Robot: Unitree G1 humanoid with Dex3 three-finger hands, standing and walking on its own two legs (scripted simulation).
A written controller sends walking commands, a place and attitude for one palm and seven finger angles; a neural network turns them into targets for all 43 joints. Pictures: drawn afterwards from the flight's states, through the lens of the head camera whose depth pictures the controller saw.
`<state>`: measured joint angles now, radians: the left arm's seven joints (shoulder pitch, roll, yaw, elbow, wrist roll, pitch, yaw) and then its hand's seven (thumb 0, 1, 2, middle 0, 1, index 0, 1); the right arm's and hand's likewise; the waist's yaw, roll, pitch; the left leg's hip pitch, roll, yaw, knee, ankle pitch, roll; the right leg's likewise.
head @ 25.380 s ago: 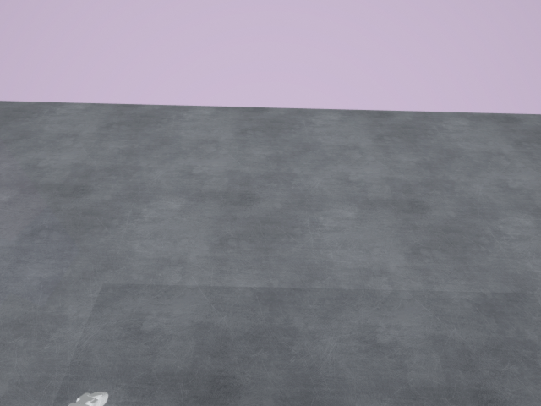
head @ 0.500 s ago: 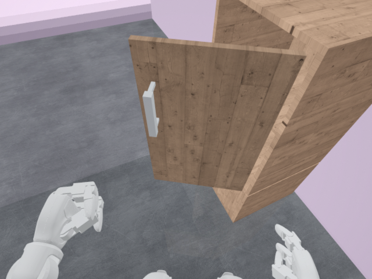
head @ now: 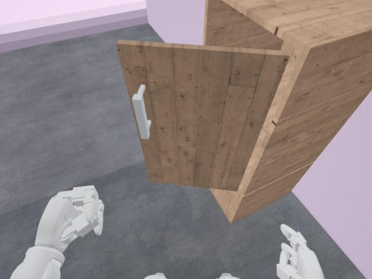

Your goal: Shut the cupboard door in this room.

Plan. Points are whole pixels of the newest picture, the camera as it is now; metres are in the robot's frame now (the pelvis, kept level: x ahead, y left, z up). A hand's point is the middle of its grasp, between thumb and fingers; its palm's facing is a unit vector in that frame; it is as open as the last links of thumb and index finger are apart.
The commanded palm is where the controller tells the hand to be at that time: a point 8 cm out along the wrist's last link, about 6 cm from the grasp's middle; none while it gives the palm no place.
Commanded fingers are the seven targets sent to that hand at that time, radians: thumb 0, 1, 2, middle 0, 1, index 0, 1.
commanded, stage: bring the fist close to the handle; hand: left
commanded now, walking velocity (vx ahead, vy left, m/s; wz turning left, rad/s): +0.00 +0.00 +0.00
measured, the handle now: (143, 112) +0.50 +0.14 +0.07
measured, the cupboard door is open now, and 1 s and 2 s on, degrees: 57 57 50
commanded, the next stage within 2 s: push the door shut along its arc in 1.38 s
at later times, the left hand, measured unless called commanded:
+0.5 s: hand (124, 176) +0.31 +0.15 +0.07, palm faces -0.10 -0.99 -0.03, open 3.1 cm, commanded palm +0.29 +0.20 +0.07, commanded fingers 0.00 0.90 0.90 -1.30 -1.50 -1.30 -1.50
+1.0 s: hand (142, 142) +0.40 +0.13 +0.07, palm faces -0.09 -1.00 -0.03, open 3.1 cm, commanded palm +0.38 +0.18 +0.07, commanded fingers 0.00 0.90 0.90 -1.30 -1.50 -1.30 -1.50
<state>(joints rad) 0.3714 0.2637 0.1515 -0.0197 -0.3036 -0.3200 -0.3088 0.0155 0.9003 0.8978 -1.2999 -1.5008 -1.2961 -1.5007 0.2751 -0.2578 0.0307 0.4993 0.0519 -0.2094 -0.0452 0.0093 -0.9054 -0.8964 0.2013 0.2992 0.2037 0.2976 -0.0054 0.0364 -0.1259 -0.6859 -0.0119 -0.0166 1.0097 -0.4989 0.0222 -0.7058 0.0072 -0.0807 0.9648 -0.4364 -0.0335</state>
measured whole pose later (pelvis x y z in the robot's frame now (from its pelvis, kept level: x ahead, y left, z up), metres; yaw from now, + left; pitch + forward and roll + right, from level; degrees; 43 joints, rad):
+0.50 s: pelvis +0.01 +0.01 +0.00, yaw -1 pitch +11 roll -1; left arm 0.04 0.22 0.08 0.17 -0.21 -0.26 -0.18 0.02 0.90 0.90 -1.30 -1.50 -1.30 -1.50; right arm 0.29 -0.26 0.04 0.53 0.04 -0.17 -0.02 0.01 -0.91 -0.90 0.20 0.30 0.20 0.30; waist -0.03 0.03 -0.12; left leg -0.68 -0.02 0.01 0.97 -0.49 0.04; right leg -0.72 0.00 -0.05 0.94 -0.43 -0.02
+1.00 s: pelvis +0.01 +0.00 +0.00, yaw -1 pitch +13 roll +0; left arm -0.39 0.23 0.11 0.60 -0.17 -0.30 -0.12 0.02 0.90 0.90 -1.30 -1.50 -1.30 -1.50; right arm 0.28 -0.25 0.03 0.59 0.04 -0.08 -0.01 0.01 -0.91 -0.90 0.20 0.30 0.20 0.30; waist -0.06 0.02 -0.11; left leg -0.72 -0.01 0.01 0.97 -0.48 0.03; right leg -0.76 0.01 -0.05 0.94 -0.42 -0.03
